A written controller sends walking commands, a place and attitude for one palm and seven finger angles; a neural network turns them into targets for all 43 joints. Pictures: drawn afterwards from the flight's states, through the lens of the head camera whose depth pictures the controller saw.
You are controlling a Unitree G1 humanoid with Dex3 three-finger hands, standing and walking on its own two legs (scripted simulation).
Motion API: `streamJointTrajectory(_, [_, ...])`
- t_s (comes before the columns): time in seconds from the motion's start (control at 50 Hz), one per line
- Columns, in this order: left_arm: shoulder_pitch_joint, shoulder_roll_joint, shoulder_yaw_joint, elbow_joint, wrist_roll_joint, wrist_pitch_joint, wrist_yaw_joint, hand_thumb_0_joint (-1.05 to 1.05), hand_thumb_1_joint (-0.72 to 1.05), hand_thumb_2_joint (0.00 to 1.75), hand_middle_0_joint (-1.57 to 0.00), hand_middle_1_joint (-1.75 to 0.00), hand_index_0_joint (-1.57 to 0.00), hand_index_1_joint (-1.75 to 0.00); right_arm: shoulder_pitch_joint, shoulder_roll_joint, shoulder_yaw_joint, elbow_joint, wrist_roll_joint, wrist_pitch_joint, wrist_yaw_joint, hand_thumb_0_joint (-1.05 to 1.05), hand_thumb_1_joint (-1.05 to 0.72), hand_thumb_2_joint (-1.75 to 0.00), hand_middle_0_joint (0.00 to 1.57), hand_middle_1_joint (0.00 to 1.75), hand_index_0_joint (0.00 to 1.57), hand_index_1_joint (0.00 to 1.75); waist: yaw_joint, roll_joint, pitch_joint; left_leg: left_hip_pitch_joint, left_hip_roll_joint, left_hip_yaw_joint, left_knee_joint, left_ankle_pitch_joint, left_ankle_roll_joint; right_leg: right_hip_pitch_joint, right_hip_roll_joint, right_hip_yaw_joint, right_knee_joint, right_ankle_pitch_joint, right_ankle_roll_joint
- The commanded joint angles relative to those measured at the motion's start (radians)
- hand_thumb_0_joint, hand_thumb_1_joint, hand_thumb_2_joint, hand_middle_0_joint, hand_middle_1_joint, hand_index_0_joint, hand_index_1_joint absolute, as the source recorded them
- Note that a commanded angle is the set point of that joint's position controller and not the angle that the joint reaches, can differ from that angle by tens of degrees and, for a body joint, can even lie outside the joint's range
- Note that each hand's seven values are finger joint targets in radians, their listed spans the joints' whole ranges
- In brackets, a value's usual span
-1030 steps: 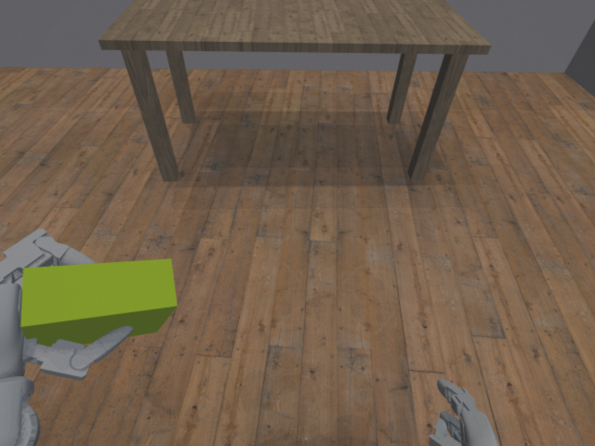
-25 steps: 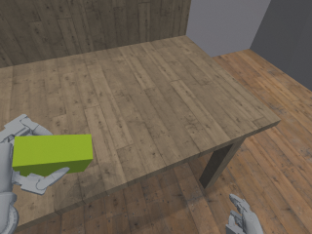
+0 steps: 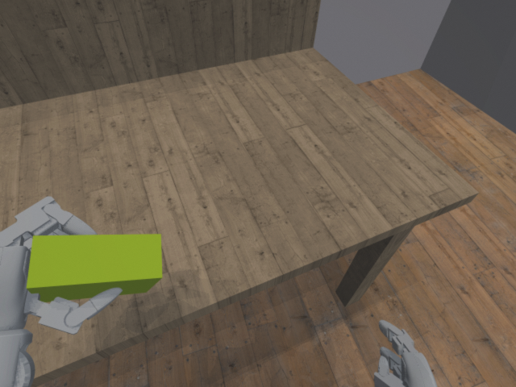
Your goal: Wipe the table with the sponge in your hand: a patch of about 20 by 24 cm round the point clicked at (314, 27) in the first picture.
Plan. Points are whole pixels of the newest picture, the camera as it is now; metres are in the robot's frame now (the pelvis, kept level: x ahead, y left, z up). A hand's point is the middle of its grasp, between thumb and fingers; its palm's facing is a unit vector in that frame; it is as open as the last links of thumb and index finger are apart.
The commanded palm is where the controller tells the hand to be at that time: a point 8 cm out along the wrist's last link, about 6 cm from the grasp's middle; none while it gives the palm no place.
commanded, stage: come to a stop and stand still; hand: left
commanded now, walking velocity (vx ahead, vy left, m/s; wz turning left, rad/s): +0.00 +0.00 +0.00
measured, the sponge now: (118, 267) +0.23 +0.19 +0.13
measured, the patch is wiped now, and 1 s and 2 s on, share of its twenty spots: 0.00 0.00 0.00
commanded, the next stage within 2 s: look again from close up in 0.50 s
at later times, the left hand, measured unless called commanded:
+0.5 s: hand (48, 249) +0.23 +0.26 +0.16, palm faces +0.38 -0.84 -0.38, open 9.4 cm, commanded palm +0.17 +0.29 +0.18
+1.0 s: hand (52, 266) +0.21 +0.25 +0.16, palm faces +0.39 -0.84 -0.37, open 9.4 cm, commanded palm +0.15 +0.28 +0.18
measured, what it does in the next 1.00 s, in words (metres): stands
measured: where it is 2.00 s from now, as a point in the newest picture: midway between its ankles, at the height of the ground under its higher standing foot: outside the picture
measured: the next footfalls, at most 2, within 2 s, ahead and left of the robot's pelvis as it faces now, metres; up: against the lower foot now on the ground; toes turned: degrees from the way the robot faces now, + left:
none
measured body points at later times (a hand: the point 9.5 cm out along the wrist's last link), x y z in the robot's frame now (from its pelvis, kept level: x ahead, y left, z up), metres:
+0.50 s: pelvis +0.01 +0.00 +0.00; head +0.04 +0.03 +0.45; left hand +0.20 +0.30 +0.18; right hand +0.21 -0.21 -0.06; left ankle +0.01 +0.08 -0.74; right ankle +0.02 -0.12 -0.74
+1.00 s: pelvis +0.00 +0.00 +0.00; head +0.01 +0.01 +0.45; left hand +0.18 +0.29 +0.18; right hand +0.17 -0.23 -0.07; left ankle +0.01 +0.08 -0.74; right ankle +0.02 -0.12 -0.74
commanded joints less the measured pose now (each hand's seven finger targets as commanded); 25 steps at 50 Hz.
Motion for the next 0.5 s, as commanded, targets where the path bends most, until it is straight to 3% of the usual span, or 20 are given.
streamJointTrajectory(0.0, [-0.159, 0.242, 0.232, -0.175, -0.027, -0.061, 0.046, 0.00, 0.10, 1.30, -1.20, -1.60, -1.20, -1.60, -0.112, -0.111, -0.040, -0.150, -0.002, -0.056, -0.032, 0.00, -0.90, -0.90, 0.20, 0.30, 0.20, 0.30, 0.010, -0.025, -0.125, -0.018, 0.105, -0.168, -0.126, 0.032, -0.030, 0.085, -0.049, 0.078, -0.060, 0.062, -0.019])
streamJointTrajectory(0.08, [-0.232, 0.212, 0.187, -0.212, -0.022, -0.057, 0.043, 0.00, 0.10, 1.30, -1.20, -1.60, -1.20, -1.60, -0.125, -0.104, -0.035, -0.143, 0.005, -0.067, -0.032, 0.00, -0.90, -0.90, 0.20, 0.30, 0.20, 0.30, 0.008, 0.088, -0.173, 0.074, 0.103, -0.140, -0.093, 0.216, -0.044, 0.103, -0.051, 0.086, -0.035, 0.200, -0.025])
streamJointTrajectory(0.1, [-0.219, 0.177, 0.150, -0.202, -0.022, -0.059, 0.039, 0.00, 0.10, 1.30, -1.20, -1.60, -1.20, -1.60, -0.111, -0.105, -0.034, -0.136, -0.003, -0.065, -0.031, 0.00, -0.90, -0.90, 0.20, 0.30, 0.20, 0.30, 0.008, 0.094, -0.177, 0.074, 0.110, -0.143, -0.088, 0.252, -0.042, 0.115, -0.053, 0.068, -0.036, 0.223, -0.024])
streamJointTrajectory(0.18, [-0.177, 0.154, 0.113, -0.252, -0.008, -0.040, 0.045, 0.00, 0.10, 1.30, -1.20, -1.60, -1.20, -1.60, -0.133, -0.106, -0.037, -0.141, 0.003, -0.069, -0.015, 0.00, -0.90, -0.90, 0.20, 0.30, 0.20, 0.30, 0.008, 0.089, -0.205, 0.125, 0.114, -0.131, -0.056, 0.392, -0.061, 0.129, -0.048, 0.066, -0.030, 0.300, -0.025])
streamJointTrajectory(0.2, [-0.159, 0.127, 0.087, -0.236, -0.009, -0.039, 0.042, 0.00, 0.10, 1.30, -1.20, -1.60, -1.20, -1.60, -0.115, -0.112, -0.035, -0.136, -0.006, -0.059, -0.012, 0.00, -0.90, -0.90, 0.20, 0.30, 0.20, 0.30, 0.005, 0.069, -0.201, 0.095, 0.115, -0.138, -0.063, 0.384, -0.061, 0.139, -0.045, 0.050, -0.035, 0.287, -0.025])
streamJointTrajectory(0.28, [-0.103, 0.210, 0.188, -0.244, -0.008, -0.026, 0.054, 0.00, 0.10, 1.30, -1.20, -1.60, -1.20, -1.60, -0.135, -0.112, -0.041, -0.152, -0.001, -0.032, -0.016, 0.00, -0.90, -0.90, 0.20, 0.30, 0.20, 0.30, 0.007, 0.069, -0.186, 0.064, 0.115, -0.140, -0.078, 0.362, -0.077, 0.151, -0.043, 0.054, -0.037, 0.279, -0.027])
streamJointTrajectory(0.3, [-0.080, 0.173, 0.162, -0.209, -0.019, -0.025, 0.047, 0.00, 0.10, 1.30, -1.20, -1.60, -1.20, -1.60, -0.123, -0.107, -0.034, -0.157, -0.007, -0.019, -0.017, 0.00, -0.90, -0.90, 0.20, 0.30, 0.20, 0.30, 0.005, 0.046, -0.170, 0.037, 0.115, -0.148, -0.092, 0.341, -0.074, 0.155, -0.041, 0.040, -0.046, 0.260, -0.024])
streamJointTrajectory(0.36, [-0.087, 0.201, 0.191, -0.235, -0.027, -0.026, 0.044, 0.00, 0.10, 1.30, -1.20, -1.60, -1.20, -1.60, -0.121, -0.106, -0.039, -0.175, -0.003, -0.007, -0.026, 0.00, -0.90, -0.90, 0.20, 0.30, 0.20, 0.30, 0.003, 0.063, -0.169, 0.034, 0.118, -0.146, -0.098, 0.305, -0.075, 0.162, -0.048, 0.055, -0.053, 0.265, -0.026])
streamJointTrajectory(0.38, [-0.095, 0.219, 0.210, -0.249, -0.024, -0.023, 0.049, 0.00, 0.10, 1.30, -1.20, -1.60, -1.20, -1.60, -0.138, -0.105, -0.035, -0.174, 0.001, -0.006, -0.029, 0.00, -0.90, -0.90, 0.20, 0.30, 0.20, 0.30, 0.003, 0.098, -0.162, 0.041, 0.115, -0.144, -0.109, 0.304, -0.081, 0.149, -0.039, 0.051, -0.051, 0.244, -0.024])
streamJointTrajectory(0.4, [-0.090, 0.185, 0.177, -0.228, -0.030, -0.026, 0.042, 0.00, 0.10, 1.30, -1.20, -1.60, -1.20, -1.60, -0.128, -0.104, -0.030, -0.174, -0.007, -0.001, -0.030, 0.00, -0.90, -0.90, 0.20, 0.30, 0.20, 0.30, 0.003, 0.091, -0.152, 0.019, 0.119, -0.143, -0.119, 0.284, -0.075, 0.154, -0.035, 0.036, -0.056, 0.228, -0.020])
streamJointTrajectory(0.48, [-0.126, 0.188, 0.163, -0.274, -0.023, -0.021, 0.047, 0.00, 0.10, 1.30, -1.20, -1.60, -1.20, -1.60, -0.140, -0.108, -0.035, -0.177, 0.002, -0.014, -0.033, 0.00, -0.90, -0.90, 0.20, 0.30, 0.20, 0.30, 0.001, 0.086, -0.173, 0.053, 0.115, -0.137, -0.112, 0.256, -0.074, 0.156, -0.038, 0.049, -0.062, 0.242, -0.019])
